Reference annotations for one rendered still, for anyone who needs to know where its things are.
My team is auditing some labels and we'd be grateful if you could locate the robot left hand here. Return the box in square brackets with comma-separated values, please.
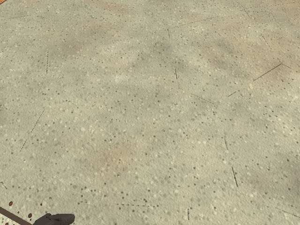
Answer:
[33, 213, 75, 225]

